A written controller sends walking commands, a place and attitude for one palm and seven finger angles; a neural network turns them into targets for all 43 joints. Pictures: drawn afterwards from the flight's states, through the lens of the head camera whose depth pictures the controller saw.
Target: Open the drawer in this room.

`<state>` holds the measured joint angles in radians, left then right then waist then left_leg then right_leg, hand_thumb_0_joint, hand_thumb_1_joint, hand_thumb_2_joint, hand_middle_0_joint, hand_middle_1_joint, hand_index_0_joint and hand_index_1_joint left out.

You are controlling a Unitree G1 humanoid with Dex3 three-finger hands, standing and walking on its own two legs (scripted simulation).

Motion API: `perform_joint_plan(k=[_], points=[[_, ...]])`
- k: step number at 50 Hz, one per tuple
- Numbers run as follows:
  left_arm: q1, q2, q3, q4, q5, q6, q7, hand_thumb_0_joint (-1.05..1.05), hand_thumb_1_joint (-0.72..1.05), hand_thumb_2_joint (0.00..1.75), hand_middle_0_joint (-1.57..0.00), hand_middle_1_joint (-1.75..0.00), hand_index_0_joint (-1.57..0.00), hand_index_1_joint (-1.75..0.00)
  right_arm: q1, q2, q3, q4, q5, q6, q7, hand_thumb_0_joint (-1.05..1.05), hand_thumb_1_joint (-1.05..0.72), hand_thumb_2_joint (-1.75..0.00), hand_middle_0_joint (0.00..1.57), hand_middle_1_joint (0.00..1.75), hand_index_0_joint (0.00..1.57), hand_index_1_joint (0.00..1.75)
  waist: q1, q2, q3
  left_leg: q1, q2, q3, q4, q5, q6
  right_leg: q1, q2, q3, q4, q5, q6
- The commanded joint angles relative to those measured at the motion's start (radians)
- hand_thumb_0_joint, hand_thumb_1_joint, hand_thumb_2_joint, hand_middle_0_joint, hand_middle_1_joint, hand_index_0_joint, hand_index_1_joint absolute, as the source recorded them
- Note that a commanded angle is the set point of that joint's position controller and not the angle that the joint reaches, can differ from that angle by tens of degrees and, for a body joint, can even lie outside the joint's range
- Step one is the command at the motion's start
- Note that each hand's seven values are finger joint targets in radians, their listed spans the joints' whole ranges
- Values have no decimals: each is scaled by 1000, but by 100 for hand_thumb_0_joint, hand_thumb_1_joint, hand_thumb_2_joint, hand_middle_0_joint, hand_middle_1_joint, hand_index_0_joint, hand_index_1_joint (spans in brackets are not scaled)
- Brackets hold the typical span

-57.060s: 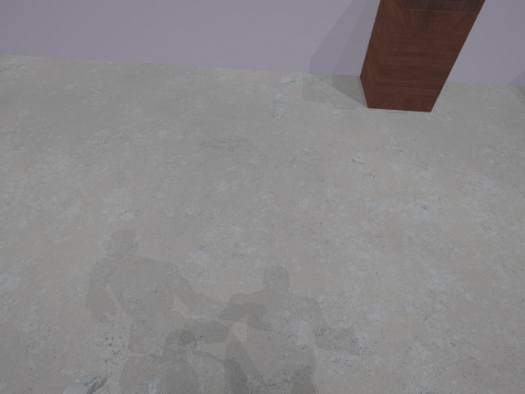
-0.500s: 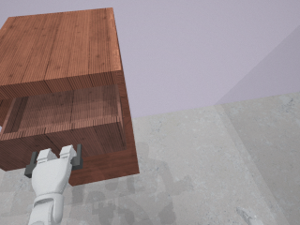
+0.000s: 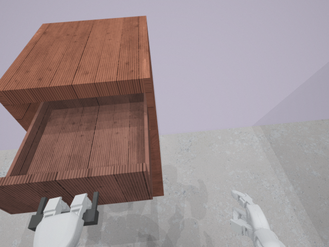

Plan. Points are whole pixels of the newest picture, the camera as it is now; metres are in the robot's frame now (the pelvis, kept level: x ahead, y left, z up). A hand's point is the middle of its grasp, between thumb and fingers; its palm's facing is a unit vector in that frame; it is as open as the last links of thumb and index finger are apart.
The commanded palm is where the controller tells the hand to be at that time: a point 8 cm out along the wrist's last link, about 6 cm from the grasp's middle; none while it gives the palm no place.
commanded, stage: pull the drawer open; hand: left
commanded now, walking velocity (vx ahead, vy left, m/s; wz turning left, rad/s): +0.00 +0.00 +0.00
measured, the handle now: (67, 209) +0.20 +0.26 +0.00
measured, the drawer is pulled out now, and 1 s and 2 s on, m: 0.26 0.30 0.30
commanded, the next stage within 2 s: open the thumb to release the handle in 0.14 s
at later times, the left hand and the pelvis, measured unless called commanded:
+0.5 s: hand out of the picture +0.12 +0.24 -0.02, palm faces +0.01 -0.07 -1.00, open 7.3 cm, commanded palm +0.09 +0.23 +0.04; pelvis -0.03 -0.01 -0.02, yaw +2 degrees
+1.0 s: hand out of the picture +0.12 +0.23 -0.02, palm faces +0.02 -0.09 -1.00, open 13.6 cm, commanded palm +0.10 +0.22 +0.03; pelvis -0.04 -0.01 -0.01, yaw +2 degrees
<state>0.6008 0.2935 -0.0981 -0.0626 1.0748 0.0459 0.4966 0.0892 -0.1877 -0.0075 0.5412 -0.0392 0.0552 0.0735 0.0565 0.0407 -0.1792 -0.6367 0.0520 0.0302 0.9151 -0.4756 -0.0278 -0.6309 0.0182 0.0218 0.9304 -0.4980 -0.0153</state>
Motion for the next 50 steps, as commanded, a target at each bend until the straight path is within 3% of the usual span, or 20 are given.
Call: perform_joint_plan(k=[1, 8, 11, 12, 13, 14, 15, 16, 18, 21, 22, 27, 31, 32, 36, 41, 42, 45, 47, 50], points=[[284, 114, 95, -223, -15, -29, 59, 0, 90, 90, -40, -135, -40, -135, -84, -114, -42, -163, -6, -46, 0, 0, -90, -90, 20, 30, 20, 30, 45, -12, -101, 167, -58, -16, -58, 474, 41, 41, 29, -16, -95, 505, -35], [388, 155, 137, -297, -16, -73, 71, 0, 90, 90, -40, -135, -40, -135, -93, -111, -40, -191, -26, -50, 11, 0, -90, -90, 20, 30, 20, 30, 60, -20, -115, 138, -70, -20, -16, 403, 41, -21, 24, 33, -82, 442, -46], [454, 136, 134, -291, -20, -92, 72, 0, 90, 90, -40, -135, -40, -135, -88, -105, -43, -199, -28, -53, 9, 0, -90, -90, 20, 30, 20, 30, 58, -30, -89, 99, -75, -20, -3, 364, 46, -28, 20, 24, -75, 431, -47], [38, 212, 178, -269, 16, -80, 94, 0, 90, 90, -40, -135, -40, -135, -76, -132, -47, -149, -38, -34, -11, 0, -90, -90, 20, 30, 20, 30, -40, -78, -40, 47, -72, -33, 23, 259, 42, -144, 13, 35, -74, 345, -37], [-39, 239, 246, -301, 29, -94, 122, 0, 83, 87, -40, -134, -40, -134, -84, -127, -61, -148, -55, -37, -25, 0, -90, -90, 20, 30, 20, 30, 1, -47, -85, 54, -79, -29, 34, 207, 39, -155, 8, 54, -84, 255, -37], [45, 194, 220, -201, 45, -92, 133, 0, 76, 84, -39, -134, -39, -134, -67, -119, -60, -145, -48, -52, -37, 0, -90, -90, 20, 30, 20, 30, -3, -27, -46, 36, -79, -26, 36, 175, 44, -158, 12, 17, -83, 225, -39], [42, 191, 215, -200, 37, -93, 136, 0, 69, 81, -38, -133, -38, -133, -73, -121, -58, -145, -49, -58, -36, 0, -90, -90, 20, 30, 20, 30, 7, -41, -87, 56, -84, -26, 43, 173, 39, -188, 10, 46, -86, 186, -45], [51, 166, 195, -218, 29, -91, 136, 0, 62, 78, -38, -132, -38, -132, -61, -123, -66, -151, -43, -63, -39, 0, -90, -90, 20, 30, 20, 30, 6, -1, -107, 67, -81, -22, 38, 180, 42, -170, 11, 26, -79, 211, -46], [40, 162, 185, -246, -17, -67, 134, 0, 48, 72, -37, -130, -37, -130, -60, -124, -69, -153, -34, -66, -45, 0, -90, -90, 20, 30, 20, 30, 6, -21, -185, 86, -85, -16, 33, 195, 42, -128, 6, 26, -77, 231, -39], [58, 140, 142, -232, -55, -25, 109, 0, 27, 63, -35, -128, -35, -128, -59, -130, -71, -153, -17, -69, -68, 0, -90, -90, 20, 30, 20, 30, -5, -64, -157, 46, -84, -9, 9, 182, 54, -41, -1, 0, -106, 284, -22], [35, 163, 156, -215, -57, -14, 101, 0, 20, 60, -35, -127, -35, -127, -67, -133, -66, -148, -12, -66, -76, 0, -90, -90, 20, 30, 20, 30, -9, -86, -160, 27, -84, -13, 0, 175, 54, -22, -2, 0, -108, 280, -19], [-12, 192, 153, -156, -30, 4, 64, 0, -15, 45, -32, -124, -32, -124, -82, -129, -47, -132, -10, -61, -103, 0, -90, -90, 20, 30, 20, 30, -2, -124, -68, 0, -84, -14, -29, 126, 60, -21, -6, 1, -155, 224, -15], [-21, 177, 134, -139, -22, -15, 47, 0, -43, 33, -30, -121, -30, -121, -74, -123, -45, -125, -7, -63, -102, 0, -90, -90, 20, 30, 20, 30, 10, -61, -46, 38, -82, -8, -52, 115, 57, -38, -3, -7, -168, 167, -20], [-25, 182, 140, -155, -26, -16, 46, 0, -50, 30, -30, -120, -30, -120, -74, -125, -46, -130, -5, -61, -101, 0, -90, -90, 20, 30, 20, 30, 14, -39, -73, 45, -82, -11, -59, 119, 54, -25, -2, -12, -162, 158, -24], [-46, 153, 104, -170, -22, -38, 53, 0, -50, 30, -30, -120, -30, -120, -67, -121, -50, -131, -10, -69, -92, 0, -90, -90, 20, 30, 20, 30, 4, -9, -60, 75, -81, -11, -53, 120, 54, -61, 1, -19, -166, 133, -26], [-42, 147, 105, -167, -6, -49, 68, 0, -50, 30, -30, -120, -30, -120, -69, -121, -54, -134, -15, -69, -84, 0, -90, -90, 20, 30, 20, 30, 7, -34, -68, 70, -79, -16, -50, 128, 52, -74, 5, -30, -151, 140, -28], [-34, 111, 64, -165, -7, -41, 68, 0, -50, 30, -30, -120, -30, -120, -73, -120, -52, -141, -17, -71, -78, 0, -90, -90, 20, 30, 20, 30, 0, -41, -70, 72, -79, -20, -47, 138, 52, -78, 7, -28, -149, 150, -31], [-97, 140, 88, -167, 6, -32, 77, 0, -50, 30, -30, -120, -30, -120, -76, -122, -52, -137, -17, -66, -80, 0, -90, -90, 20, 30, 20, 30, -1, -59, -64, 69, -78, -20, -43, 123, 51, -99, 8, -30, -148, 128, -27], [-119, 152, 99, -178, 18, -21, 87, 0, -50, 30, -30, -120, -30, -120, -75, -122, -51, -138, -19, -64, -83, 0, -90, -90, 20, 30, 20, 30, 2, -21, -85, 74, -77, -22, -48, 131, 50, -87, 11, -36, -138, 139, -33], [-153, 129, 65, -177, 21, -2, 87, 0, -50, 30, -30, -120, -30, -120, -71, -119, -50, -136, -18, -64, -82, 0, -90, -90, 20, 30, 20, 30, -1, -27, -110, 99, -76, -19, -44, 149, 49, -91, 10, -36, -134, 156, -31]])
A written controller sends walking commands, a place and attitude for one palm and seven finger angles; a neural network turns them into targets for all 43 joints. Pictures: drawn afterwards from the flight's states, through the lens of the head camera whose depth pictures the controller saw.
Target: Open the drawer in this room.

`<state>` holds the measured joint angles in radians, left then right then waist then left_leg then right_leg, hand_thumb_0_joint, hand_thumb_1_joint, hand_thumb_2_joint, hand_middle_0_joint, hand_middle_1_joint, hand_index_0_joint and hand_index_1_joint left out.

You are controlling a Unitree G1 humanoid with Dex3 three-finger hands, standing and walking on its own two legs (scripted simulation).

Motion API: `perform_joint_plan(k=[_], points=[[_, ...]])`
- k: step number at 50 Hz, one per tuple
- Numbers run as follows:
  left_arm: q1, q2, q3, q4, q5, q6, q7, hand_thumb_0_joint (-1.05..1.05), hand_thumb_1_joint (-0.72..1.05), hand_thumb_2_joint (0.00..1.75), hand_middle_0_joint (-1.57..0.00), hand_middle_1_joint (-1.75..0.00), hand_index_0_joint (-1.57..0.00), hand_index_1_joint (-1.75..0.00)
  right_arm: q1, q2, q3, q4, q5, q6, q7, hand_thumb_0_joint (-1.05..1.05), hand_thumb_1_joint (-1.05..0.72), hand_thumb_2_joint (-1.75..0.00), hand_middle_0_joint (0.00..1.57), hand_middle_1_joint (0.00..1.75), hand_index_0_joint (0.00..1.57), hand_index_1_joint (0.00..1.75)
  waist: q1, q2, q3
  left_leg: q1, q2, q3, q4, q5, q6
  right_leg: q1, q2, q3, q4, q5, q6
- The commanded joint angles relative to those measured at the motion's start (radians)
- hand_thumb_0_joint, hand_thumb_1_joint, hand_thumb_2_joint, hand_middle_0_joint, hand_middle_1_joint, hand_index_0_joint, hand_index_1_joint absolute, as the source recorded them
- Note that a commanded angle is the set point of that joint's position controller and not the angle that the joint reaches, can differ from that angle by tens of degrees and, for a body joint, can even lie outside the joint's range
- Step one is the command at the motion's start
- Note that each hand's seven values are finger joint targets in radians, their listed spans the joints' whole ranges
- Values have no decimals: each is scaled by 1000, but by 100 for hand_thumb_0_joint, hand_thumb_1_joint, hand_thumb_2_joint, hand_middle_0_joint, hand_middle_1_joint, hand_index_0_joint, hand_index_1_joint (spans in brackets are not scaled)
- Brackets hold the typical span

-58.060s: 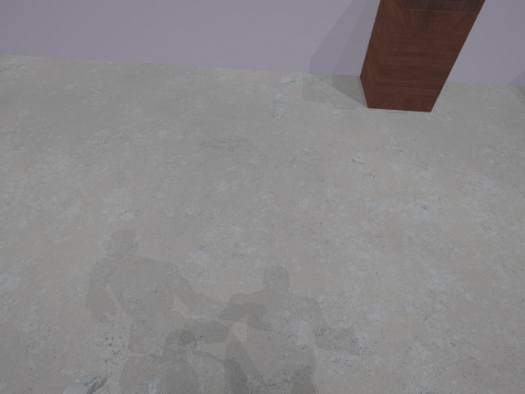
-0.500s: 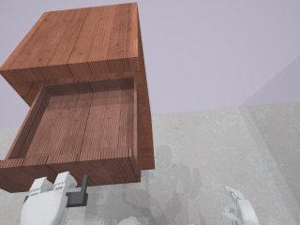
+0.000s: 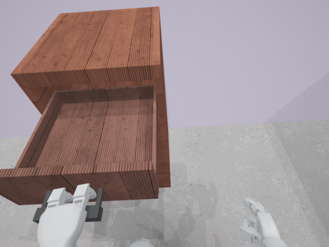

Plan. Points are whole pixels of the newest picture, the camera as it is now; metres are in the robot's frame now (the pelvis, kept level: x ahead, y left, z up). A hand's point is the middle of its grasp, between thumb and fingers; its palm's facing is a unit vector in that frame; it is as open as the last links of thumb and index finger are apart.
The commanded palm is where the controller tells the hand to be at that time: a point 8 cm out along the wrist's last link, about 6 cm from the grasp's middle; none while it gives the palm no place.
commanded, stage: lift the hand off the handle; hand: left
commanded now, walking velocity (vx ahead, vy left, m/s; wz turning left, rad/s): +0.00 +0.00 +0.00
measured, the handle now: (72, 203) +0.20 +0.25 +0.01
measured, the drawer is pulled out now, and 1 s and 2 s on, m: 0.30 0.30 0.30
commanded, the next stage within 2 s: draw the hand back to the body in 1.44 s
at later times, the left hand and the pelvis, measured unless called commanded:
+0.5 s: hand (71, 220) +0.17 +0.23 +0.03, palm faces +0.01 -0.10 -0.99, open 13.1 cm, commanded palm +0.15 +0.22 +0.10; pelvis +0.01 +0.00 +0.02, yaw +0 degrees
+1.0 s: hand (61, 208) +0.17 +0.23 +0.09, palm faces +0.02 -0.11 -0.99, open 13.0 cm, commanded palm +0.16 +0.22 +0.17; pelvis +0.02 +0.00 +0.04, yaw +0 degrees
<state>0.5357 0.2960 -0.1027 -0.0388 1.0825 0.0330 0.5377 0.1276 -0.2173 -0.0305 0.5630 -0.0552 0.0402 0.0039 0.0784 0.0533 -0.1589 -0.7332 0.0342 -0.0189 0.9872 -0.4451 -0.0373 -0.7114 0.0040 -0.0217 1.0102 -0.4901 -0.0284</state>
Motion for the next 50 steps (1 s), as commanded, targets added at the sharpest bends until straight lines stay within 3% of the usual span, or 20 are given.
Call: perform_joint_plan(k=[1, 7, 13, 14, 17, 18, 23, 29, 33, 37, 43, 45, 49, 50], points=[[-81, 123, 68, -192, 10, 18, 45, 0, -50, 30, -30, -120, -30, -120, -113, -89, -27, -155, 1, -48, -15, 0, -90, -90, 20, 30, 20, 30, -26, -44, -122, 191, -59, 31, -117, 117, 61, -1, 24, 8, -219, 159, -16], [-139, 139, 75, -166, 0, 46, 29, 0, -50, 30, -30, -120, -30, -120, -121, -93, -17, -146, 7, -44, -34, 0, -90, -90, 20, 30, 20, 30, -33, -77, -102, 184, -59, 27, -138, 109, 64, 30, 23, 6, -241, 168, -9], [-162, 167, 81, -300, -16, 41, 18, 0, -50, 30, -30, -120, -30, -120, -121, -83, -12, -153, 9, -56, -40, 0, -90, -90, 20, 30, 20, 30, -18, -26, -152, 273, -63, 32, -160, 142, 65, 65, 20, 15, -267, 161, -13], [-169, 162, 76, -300, -21, 39, 13, 0, -50, 30, -30, -120, -30, -120, -121, -82, -15, -151, 14, -59, -41, 0, -90, -90, 20, 30, 20, 30, -24, -21, -119, 273, -59, 29, -170, 131, 65, 59, 22, 4, -273, 145, -14], [-176, 177, 81, -354, -35, 24, 2, 0, -50, 30, -30, -120, -30, -120, -118, -83, -11, -156, 12, -75, -41, 0, -90, -90, 20, 30, 20, 30, -28, -21, -113, 300, -58, 26, -176, 142, 68, 65, 19, 8, -298, 136, -15], [-181, 185, 89, -379, -37, 15, -1, 0, -50, 30, -30, -120, -30, -120, -115, -81, -10, -154, 9, -80, -40, 0, -90, -90, 20, 30, 20, 30, -21, -11, -137, 321, -62, 30, -172, 154, 67, 67, 17, 21, -299, 143, -15], [-100, 196, 109, -420, -46, 2, -16, 0, -50, 30, -30, -120, -30, -120, -113, -80, -10, -161, 9, -93, -27, 0, -90, -90, 20, 30, 20, 30, -9, -11, -111, 340, -60, 30, -191, 188, 63, 89, 17, 30, -315, 173, -18], [-120, 199, 119, -424, -55, 26, -46, 0, -50, 30, -30, -120, -30, -120, -125, -82, -15, -158, 21, -92, -23, 0, -90, -90, 20, 30, 20, 30, -16, -25, -35, 351, -54, 26, -232, 153, 62, 105, 17, 20, -361, 132, -12], [-173, 193, 93, -495, -66, 24, -68, 0, -50, 30, -30, -120, -30, -120, -124, -78, -9, -165, 22, -104, -24, 0, -90, -90, 20, 30, 20, 30, -16, -18, -61, 404, -53, 22, -251, 171, 64, 120, 13, 21, -374, 122, -12], [-161, 247, 145, -549, -76, 9, -84, 0, -50, 30, -30, -120, -30, -120, -121, -79, -7, -157, 22, -117, -30, 0, -90, -90, 20, 30, 20, 30, -4, 5, -77, 435, -53, 26, -269, 209, 63, 162, 14, 27, -396, 163, -15], [-165, 234, 137, -604, -79, -2, -111, 0, -50, 30, -30, -120, -30, -120, -123, -72, -3, -152, 21, -123, -19, 0, -90, -90, 20, 30, 20, 30, -6, 24, -55, 479, -51, 26, -286, 242, 58, 170, 9, 31, -419, 188, -14], [-151, 254, 164, -590, -88, 3, -123, 0, -50, 30, -30, -120, -30, -120, -124, -74, -4, -146, 22, -121, -22, 0, -90, -90, 20, 30, 20, 30, -1, -10, -48, 476, -50, 26, -300, 250, 60, 202, 10, 19, -429, 218, -8], [-146, 275, 195, -619, -107, 2, -148, 0, -50, 30, -30, -120, -30, -120, -141, -72, -3, -143, 29, -119, -27, 0, -90, -90, 20, 30, 20, 30, 8, -12, -37, 491, -49, 29, -329, 263, 58, 251, 8, 20, -453, 252, -5], [-142, 269, 186, -646, -109, -2, -153, 0, -50, 30, -30, -120, -30, -120, -142, -72, -3, -148, 28, -121, -26, 0, -90, -90, 20, 30, 20, 30, 12, -13, -60, 506, -49, 31, -331, 282, 61, 259, 6, 15, -452, 271, -3]])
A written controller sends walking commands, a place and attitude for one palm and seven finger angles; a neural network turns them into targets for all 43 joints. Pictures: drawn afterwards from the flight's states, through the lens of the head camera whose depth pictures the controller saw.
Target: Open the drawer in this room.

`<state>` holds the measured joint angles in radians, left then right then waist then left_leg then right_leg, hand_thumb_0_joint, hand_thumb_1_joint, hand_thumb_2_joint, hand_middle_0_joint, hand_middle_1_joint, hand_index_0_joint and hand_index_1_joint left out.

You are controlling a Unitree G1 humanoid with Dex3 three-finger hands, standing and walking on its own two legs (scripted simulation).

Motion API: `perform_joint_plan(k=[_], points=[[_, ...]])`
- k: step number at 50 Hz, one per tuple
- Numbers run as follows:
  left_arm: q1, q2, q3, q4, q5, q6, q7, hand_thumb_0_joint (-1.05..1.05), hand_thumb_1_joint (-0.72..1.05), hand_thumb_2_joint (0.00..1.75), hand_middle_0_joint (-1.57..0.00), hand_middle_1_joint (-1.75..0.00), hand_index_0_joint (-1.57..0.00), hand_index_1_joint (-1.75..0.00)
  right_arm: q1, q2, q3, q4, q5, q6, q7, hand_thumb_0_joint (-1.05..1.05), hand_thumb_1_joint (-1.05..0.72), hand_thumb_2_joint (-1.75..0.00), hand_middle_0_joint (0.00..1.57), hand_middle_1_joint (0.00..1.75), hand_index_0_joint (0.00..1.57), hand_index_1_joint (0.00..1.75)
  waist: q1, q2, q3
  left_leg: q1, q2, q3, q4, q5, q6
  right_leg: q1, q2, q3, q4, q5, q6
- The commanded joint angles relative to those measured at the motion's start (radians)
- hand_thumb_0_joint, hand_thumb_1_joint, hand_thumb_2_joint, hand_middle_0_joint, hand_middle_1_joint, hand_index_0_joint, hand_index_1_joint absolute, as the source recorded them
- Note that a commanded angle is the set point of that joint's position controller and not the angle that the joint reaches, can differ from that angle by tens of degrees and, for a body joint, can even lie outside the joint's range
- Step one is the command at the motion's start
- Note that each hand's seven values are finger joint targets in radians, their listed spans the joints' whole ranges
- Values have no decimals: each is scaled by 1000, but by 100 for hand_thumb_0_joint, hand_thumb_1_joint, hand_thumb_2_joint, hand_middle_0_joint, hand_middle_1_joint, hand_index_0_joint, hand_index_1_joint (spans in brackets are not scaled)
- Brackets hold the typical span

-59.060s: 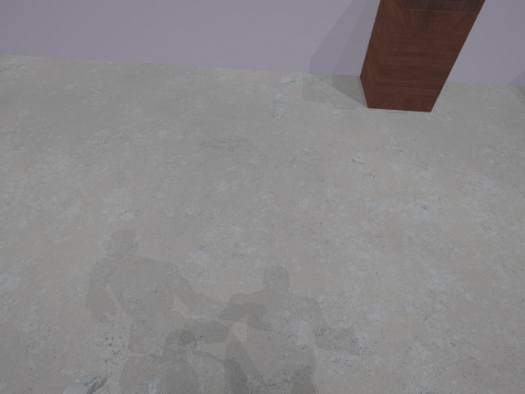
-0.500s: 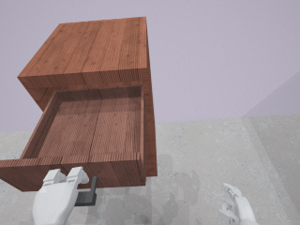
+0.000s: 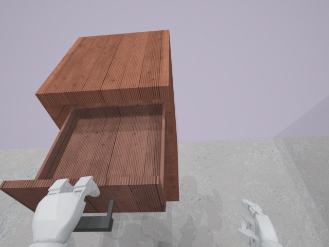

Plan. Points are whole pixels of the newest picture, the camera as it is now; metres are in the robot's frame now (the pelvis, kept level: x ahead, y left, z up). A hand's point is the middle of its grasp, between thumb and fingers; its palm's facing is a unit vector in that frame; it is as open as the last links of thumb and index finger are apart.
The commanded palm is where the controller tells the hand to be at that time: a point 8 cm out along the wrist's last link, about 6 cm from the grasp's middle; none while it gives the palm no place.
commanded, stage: lift the hand off the handle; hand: left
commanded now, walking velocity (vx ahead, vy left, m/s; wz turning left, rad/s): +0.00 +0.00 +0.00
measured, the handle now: (85, 214) +0.19 +0.25 -0.02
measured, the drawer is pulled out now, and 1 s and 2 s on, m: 0.30 0.30 0.30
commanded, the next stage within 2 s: draw the hand back to the body in 0.44 s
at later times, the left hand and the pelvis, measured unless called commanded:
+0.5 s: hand (65, 198) +0.17 +0.22 +0.12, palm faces +0.03 -0.16 -0.99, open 13.8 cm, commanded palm +0.14 +0.22 +0.18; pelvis +0.01 +0.01 +0.02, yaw -1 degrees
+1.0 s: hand (52, 194) +0.17 +0.24 +0.13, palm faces +0.06 -0.11 -0.99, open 13.8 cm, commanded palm +0.14 +0.24 +0.19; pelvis +0.01 +0.01 +0.02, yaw -1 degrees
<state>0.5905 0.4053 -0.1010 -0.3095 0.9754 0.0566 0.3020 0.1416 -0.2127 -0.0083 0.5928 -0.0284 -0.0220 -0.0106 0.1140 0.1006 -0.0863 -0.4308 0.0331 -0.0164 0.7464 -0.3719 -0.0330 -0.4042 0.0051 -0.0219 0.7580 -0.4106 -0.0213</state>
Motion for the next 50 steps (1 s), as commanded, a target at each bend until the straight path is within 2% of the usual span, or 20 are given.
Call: perform_joint_plan(k=[1, 6, 10, 12, 13, 16, 17, 18, 20, 23, 27, 28, 32, 33, 36, 37, 38, 41, 42, 50], points=[[-181, 168, 195, -380, -8, -27, 77, 0, -50, 30, -30, -120, -30, -120, -159, -74, -25, -177, 4, -60, -12, 0, -90, -90, 20, 30, 20, 30, -20, -44, -118, 204, -48, 33, -97, 220, 56, -36, 4, 11, -206, 209, -10], [-166, 177, 211, -396, -23, -19, 40, 0, -50, 30, -30, -120, -30, -120, -173, -79, -22, -177, 9, -51, -6, 0, -90, -90, 20, 30, 20, 30, -17, -49, -88, 220, -46, 33, -127, 239, 53, -4, 1, 6, -238, 226, -6], [-137, 118, 146, -291, -46, 64, -36, 0, -50, 30, -30, -120, -30, -120, -203, -86, -16, -175, 30, -26, 4, 0, -90, -90, 20, 30, 20, 30, -5, -96, -31, 205, -42, 39, -194, 225, 54, 52, 2, -10, -274, 219, 5], [-92, 122, 152, -264, -69, 125, -96, 0, -50, 30, -30, -120, -30, -120, -241, -90, -7, -186, 47, -11, 11, 0, -90, -90, 20, 30, 20, 30, 8, -108, -9, 206, -37, 40, -227, 244, 52, 108, 0, 0, -292, 255, 5], [-88, 126, 132, -279, -73, 143, -127, 0, -50, 30, -30, -120, -30, -120, -222, -95, -1, -186, 47, -1, 15, 0, -90, -90, 20, 30, 20, 30, 7, -113, -23, 202, -41, 49, -242, 261, 55, 139, -2, -10, -286, 280, 10], [-94, 189, 159, -398, -76, 154, -185, 0, -50, 30, -30, -120, -30, -120, -248, -98, 8, -216, 50, 17, 19, 0, -90, -90, 20, 30, 20, 30, 17, -118, -41, 232, -37, 53, -263, 315, 62, 193, -5, -15, -293, 344, 14], [-90, 199, 173, -433, -70, 153, -196, 0, -50, 30, -30, -120, -30, -120, -267, -100, 15, -228, 52, 17, 22, 0, -90, -90, 20, 30, 20, 30, 24, -84, -55, 247, -32, 51, -262, 330, 60, 210, -4, -2, -304, 360, 9], [-55, 179, 153, -433, -64, 141, -204, 0, -50, 30, -30, -120, -30, -120, -231, -95, 16, -230, 47, 17, 27, 0, -90, -90, 20, 30, 20, 30, 21, -82, -49, 250, -32, 59, -259, 341, 63, 199, -3, -16, -301, 354, 10], [-26, 175, 159, -427, -68, 106, -205, 0, -50, 30, -30, -120, -30, -120, -213, -100, 14, -229, 44, 24, 32, 0, -90, -90, 20, 30, 20, 30, 17, -103, -15, 254, -27, 58, -259, 341, 61, 179, 6, -21, -318, 355, 12], [-18, 180, 191, -451, -58, 55, -180, 0, -50, 30, -30, -120, -30, -120, -193, -101, 8, -234, 37, 21, 38, 0, -90, -90, 20, 30, 20, 30, 19, -74, -17, 275, -21, 57, -245, 337, 57, 153, 8, -13, -331, 327, 4], [-88, 155, 182, -486, -38, 12, -133, 0, -50, 30, -30, -120, -30, -120, -195, -98, -6, -231, 29, 15, 42, 0, -90, -90, 20, 30, 20, 30, 9, -17, -27, 305, -22, 45, -233, 324, 52, 113, 14, 8, -341, 276, -9], [-95, 172, 202, -475, -34, 4, -121, 0, -50, 30, -30, -120, -30, -120, -175, -97, -11, -226, 25, 10, 41, 0, -90, -90, 20, 30, 20, 30, 10, -32, -40, 303, -22, 46, -230, 310, 53, 110, 10, -4, -339, 255, -7], [-121, 155, 199, -440, -31, 13, -110, 0, -50, 30, -30, -120, -30, -120, -212, -93, -11, -212, 31, 3, 38, 0, -90, -90, 20, 30, 20, 30, 7, -32, -33, 309, -26, 31, -239, 309, 50, 115, 15, 8, -345, 254, -14], [-128, 142, 176, -407, -28, 19, -117, 0, -50, 30, -30, -120, -30, -120, -187, -92, -12, -200, 26, 4, 36, 0, -90, -90, 20, 30, 20, 30, 4, -56, -34, 300, -28, 40, -244, 304, 54, 116, 10, -13, -340, 247, -8], [-106, 185, 213, -399, -47, 43, -135, 0, -50, 30, -30, -120, -30, -120, -207, -98, -11, -204, 32, 9, 30, 0, -90, -90, 20, 30, 20, 30, 17, -80, -50, 298, -30, 42, -262, 333, 55, 168, 2, -12, -340, 317, -1], [-94, 199, 234, -401, -51, 56, -144, 0, -50, 30, -30, -120, -30, -120, -235, -98, -5, -208, 38, 6, 29, 0, -90, -90, 20, 30, 20, 30, 23, -62, -54, 300, -32, 39, -263, 341, 53, 187, 6, 7, -345, 335, -6], [-68, 198, 228, -383, -50, 62, -154, 0, -50, 30, -30, -120, -30, -120, -206, -96, -3, -202, 34, 10, 31, 0, -90, -90, 20, 30, 20, 30, 23, -65, -53, 285, -32, 49, -268, 345, 54, 193, 2, -13, -337, 334, -2], [-60, 198, 226, -412, -71, 65, -175, 0, -50, 30, -30, -120, -30, -120, -219, -104, 0, -214, 40, 19, 34, 0, -90, -90, 20, 30, 20, 30, 20, -84, -27, 278, -29, 49, -279, 359, 52, 197, 2, -18, -340, 358, 4], [-52, 182, 223, -419, -77, 70, -182, 0, -50, 30, -30, -120, -30, -120, -245, -100, 4, -221, 44, 14, 36, 0, -90, -90, 20, 30, 20, 30, 22, -58, -3, 277, -24, 41, -283, 356, 51, 191, 8, -9, -348, 345, -3], [-43, 222, 279, -431, -80, 14, -163, 0, -50, 30, -30, -120, -30, -120, -189, -109, -10, -217, 32, 12, 23, 0, -90, -90, 20, 30, 20, 30, 24, -64, -18, 294, -25, 45, -273, 325, 54, 167, 9, -21, -361, 294, -1]])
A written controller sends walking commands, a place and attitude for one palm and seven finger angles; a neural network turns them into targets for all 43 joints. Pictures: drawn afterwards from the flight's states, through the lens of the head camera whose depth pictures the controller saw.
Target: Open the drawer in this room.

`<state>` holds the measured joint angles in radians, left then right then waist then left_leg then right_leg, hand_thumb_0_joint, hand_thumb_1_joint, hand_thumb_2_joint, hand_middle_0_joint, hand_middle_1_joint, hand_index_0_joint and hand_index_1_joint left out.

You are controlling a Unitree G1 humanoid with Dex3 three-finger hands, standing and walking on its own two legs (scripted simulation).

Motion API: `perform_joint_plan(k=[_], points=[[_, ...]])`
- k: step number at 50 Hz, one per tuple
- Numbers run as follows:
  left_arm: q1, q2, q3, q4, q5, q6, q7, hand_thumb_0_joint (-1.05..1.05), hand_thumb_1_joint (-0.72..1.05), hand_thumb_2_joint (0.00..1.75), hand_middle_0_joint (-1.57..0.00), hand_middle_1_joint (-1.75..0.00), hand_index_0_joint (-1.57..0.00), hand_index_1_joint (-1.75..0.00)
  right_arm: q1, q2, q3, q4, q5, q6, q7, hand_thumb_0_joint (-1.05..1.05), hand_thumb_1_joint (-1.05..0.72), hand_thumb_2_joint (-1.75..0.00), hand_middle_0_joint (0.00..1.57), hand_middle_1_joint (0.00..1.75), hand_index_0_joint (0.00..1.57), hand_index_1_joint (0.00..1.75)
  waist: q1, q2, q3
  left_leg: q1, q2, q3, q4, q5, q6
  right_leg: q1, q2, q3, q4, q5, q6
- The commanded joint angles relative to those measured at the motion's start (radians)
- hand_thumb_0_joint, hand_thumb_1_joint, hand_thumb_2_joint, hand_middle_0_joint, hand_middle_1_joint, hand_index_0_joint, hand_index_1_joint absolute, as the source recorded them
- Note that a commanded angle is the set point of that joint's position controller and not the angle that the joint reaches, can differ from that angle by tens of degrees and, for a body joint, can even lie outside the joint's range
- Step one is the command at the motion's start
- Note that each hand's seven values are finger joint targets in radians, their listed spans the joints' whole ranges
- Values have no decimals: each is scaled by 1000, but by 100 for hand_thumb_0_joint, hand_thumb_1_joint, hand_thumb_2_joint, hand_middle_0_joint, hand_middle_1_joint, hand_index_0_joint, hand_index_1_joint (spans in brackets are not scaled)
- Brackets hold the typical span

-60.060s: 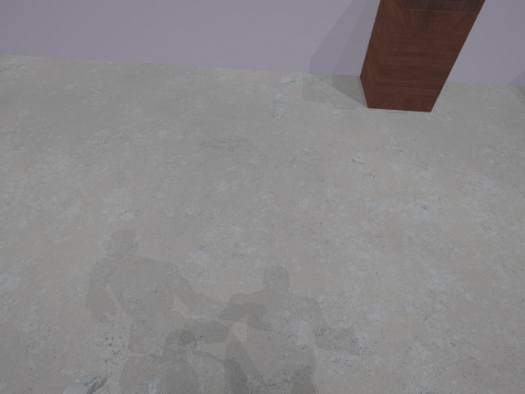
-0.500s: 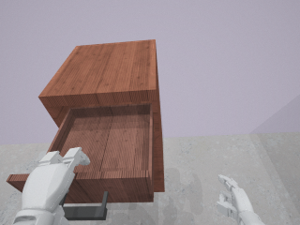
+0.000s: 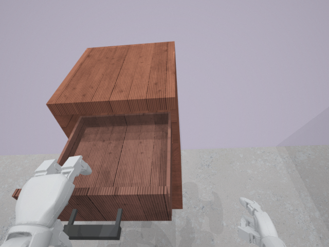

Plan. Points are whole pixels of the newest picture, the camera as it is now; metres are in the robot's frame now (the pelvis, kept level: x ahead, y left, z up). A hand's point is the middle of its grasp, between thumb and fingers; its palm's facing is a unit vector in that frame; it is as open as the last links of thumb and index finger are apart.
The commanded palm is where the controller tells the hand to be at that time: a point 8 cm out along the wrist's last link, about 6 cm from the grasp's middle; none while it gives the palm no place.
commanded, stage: draw the hand back to the body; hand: left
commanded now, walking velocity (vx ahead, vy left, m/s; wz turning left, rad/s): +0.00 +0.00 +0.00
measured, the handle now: (94, 222) +0.18 +0.23 -0.05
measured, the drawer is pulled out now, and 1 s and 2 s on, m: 0.30 0.30 0.30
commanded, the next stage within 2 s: step back with the hand held close in 1.14 s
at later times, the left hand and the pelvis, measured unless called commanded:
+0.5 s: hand (67, 175) +0.19 +0.22 +0.16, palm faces +0.37 -0.84 -0.39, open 12.4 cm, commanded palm +0.13 +0.26 +0.17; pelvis +0.01 -0.01 +0.00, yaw +1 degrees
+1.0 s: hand (59, 172) +0.19 +0.24 +0.16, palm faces +0.42 -0.81 -0.41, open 8.2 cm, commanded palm +0.14 +0.28 +0.18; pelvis +0.02 +0.00 +0.01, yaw +1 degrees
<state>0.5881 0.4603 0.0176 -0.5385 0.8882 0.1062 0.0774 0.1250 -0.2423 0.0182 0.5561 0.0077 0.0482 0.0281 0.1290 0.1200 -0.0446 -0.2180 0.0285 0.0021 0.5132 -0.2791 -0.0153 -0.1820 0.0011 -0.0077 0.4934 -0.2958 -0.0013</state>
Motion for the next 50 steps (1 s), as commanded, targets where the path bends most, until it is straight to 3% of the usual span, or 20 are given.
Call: perform_joint_plan(k=[1, 6, 7, 8, 9, 10, 11, 12, 14, 17, 18, 21, 23, 25, 27, 31, 33, 41, 42, 50], points=[[-51, 183, 178, -207, 11, -41, 69, 0, -50, 30, -30, -120, -30, -120, -173, -81, -35, -180, -3, -59, -16, 0, -90, -90, 20, 30, 20, 30, 6, -85, -66, 84, -19, 27, -36, 230, 33, -62, 7, -31, -96, 175, -19], [-57, 190, 200, -191, -9, -52, 75, 0, -50, 30, -30, -120, -30, -120, -170, -82, -43, -171, -1, -67, -23, 0, -90, -90, 20, 30, 20, 30, 1, -83, -66, 91, -24, 25, -30, 234, 32, -65, 3, -29, -97, 192, -17], [-54, 189, 207, -197, -14, -47, 73, 0, -50, 30, -30, -120, -30, -120, -193, -82, -38, -172, 4, -73, -23, 0, -90, -90, 20, 30, 20, 30, 2, -43, -66, 94, -25, 20, -32, 231, 29, -58, 10, -13, -101, 185, -23], [-91, -202, 99, -173, -763, -133, 39, 0, -47, 32, -30, -118, -30, -118, -99, -3, -29, -224, 9, -142, -48, 0, -90, -90, 20, 30, 20, 30, -124, -150, 34, 180, 3, 24, -39, 153, 61, -63, 26, -59, -90, 173, -19], [-45, -69, 176, -131, -798, -176, 39, 0, -43, 33, -29, -115, -29, -115, -105, -37, -28, -204, 3, -179, -71, 0, -90, -90, 20, 30, 20, 30, -90, -182, 29, 156, 14, 16, -62, 124, 54, -47, 14, -58, -85, 127, -12], [-19, -44, 213, -118, -803, -196, 47, 0, -40, 34, -29, -113, -29, -113, -110, -37, -23, -189, -1, -191, -82, 0, -90, -90, 20, 30, 20, 30, -80, -125, 44, 146, 1, 23, -74, 95, 49, -44, 18, -56, -104, 97, -16], [-50, 7, 269, -208, -859, -218, 52, 0, -36, 36, -29, -111, -29, -111, -101, -41, -21, -191, -4, -198, -100, 0, -90, -90, 20, 30, 20, 30, -69, -165, 2, 148, -1, 17, -86, 119, 47, -12, -1, -58, -118, 113, -7], [-66, 51, 323, -231, -877, -236, 62, 0, -32, 37, -29, -109, -29, -109, -115, -41, -17, -176, -8, -218, -115, 0, -90, -90, 20, 30, 20, 30, -58, -159, -13, 155, -3, 18, -86, 131, 43, 1, 2, -52, -128, 118, -4], [-69, 40, 319, -272, -893, -262, 67, 0, -26, 40, -28, -104, -28, -104, -89, -34, -15, -173, -16, -252, -128, 0, -90, -90, 20, 30, 20, 30, -57, -128, -45, 153, -8, 26, -85, 176, 43, 27, -13, -49, -124, 173, -5], [-64, 23, 322, -252, -905, -264, 64, 0, -15, 45, -27, -98, -27, -98, -83, -29, -10, -138, -15, -275, -124, 0, -90, -90, 20, 30, 20, 30, -57, 31, 22, 128, -15, 33, -94, 209, 27, 21, -15, -42, -144, 207, -17], [-55, -12, 299, -216, -914, -266, 59, 0, -12, 47, -27, -95, -27, -95, -70, -28, -6, -126, -15, -276, -119, 0, -90, -90, 20, 30, 20, 30, -64, 44, 59, 115, -14, 28, -103, 203, 23, 11, -13, -54, -147, 201, -17], [-65, -12, 310, -188, -926, -268, 47, 0, -1, 51, -26, -88, -26, -88, -72, -35, -16, -122, -13, -274, -112, 0, -90, -90, 20, 30, 20, 30, -64, -10, 61, 117, -3, 21, -114, 233, 23, 24, -11, -54, -146, 229, -15], [-43, -36, 305, -129, -933, -267, 37, 0, 6, 54, -26, -84, -26, -84, -76, -44, -25, -110, -13, -266, -111, 0, -90, -90, 20, 30, 20, 30, -68, -98, 63, 120, 0, 24, -115, 241, 27, 23, -3, -59, -158, 241, -10], [-49, -25, 321, -143, -937, -271, 34, 0, 13, 57, -25, -80, -25, -80, -82, -47, -33, -112, -12, -261, -110, 0, -90, -90, 20, 30, 20, 30, -64, -111, 24, 133, -1, 28, -113, 263, 31, 42, -6, -55, -151, 272, -8], [-50, 2, 348, -174, -935, -276, 33, 0, 20, 60, -25, -75, -25, -75, -89, -47, -36, -114, -13, -263, -108, 0, -90, -90, 20, 30, 20, 30, -57, -52, -23, 150, -6, 34, -113, 292, 28, 68, -12, -46, -149, 302, -10], [-61, 15, 362, -205, -941, -280, 37, 0, 34, 66, -24, -66, -24, -66, -85, -51, -42, -115, -9, -255, -108, 0, -90, -90, 20, 30, 20, 30, -62, -92, -56, 161, -4, 33, -112, 317, 28, 80, -14, -49, -144, 331, -7], [-65, 15, 369, -178, -938, -278, 43, 0, 41, 69, -24, -62, -24, -62, -81, -49, -43, -101, -10, -254, -112, 0, -90, -90, 20, 30, 20, 30, -67, -47, -29, 161, -9, 43, -111, 304, 26, 60, -11, -51, -159, 315, -7], [-101, 27, 398, -146, -945, -269, 47, 0, 69, 81, -22, -43, -22, -43, -78, -56, -50, -99, -5, -240, -113, 0, -90, -90, 20, 30, 20, 30, -66, -100, -41, 172, -2, 34, -122, 331, 27, 71, -17, -54, -149, 337, -4], [-118, 31, 403, -142, -941, -266, 47, 0, 73, 82, -21, -41, -21, -41, -85, -57, -49, -94, -4, -240, -114, 0, -90, -90, 20, 30, 20, 30, -66, -44, -26, 175, -6, 38, -122, 332, 24, 60, -14, -48, -163, 331, -7], [-100, 13, 380, -123, -947, -260, 43, 0, 90, 90, -20, -30, -20, -30, -86, -57, -46, -102, -5, -227, -108, 0, -90, -90, 20, 30, 20, 30, -66, -91, -19, 167, -5, 27, -135, 305, 24, 61, -9, -57, -165, 298, -6]])
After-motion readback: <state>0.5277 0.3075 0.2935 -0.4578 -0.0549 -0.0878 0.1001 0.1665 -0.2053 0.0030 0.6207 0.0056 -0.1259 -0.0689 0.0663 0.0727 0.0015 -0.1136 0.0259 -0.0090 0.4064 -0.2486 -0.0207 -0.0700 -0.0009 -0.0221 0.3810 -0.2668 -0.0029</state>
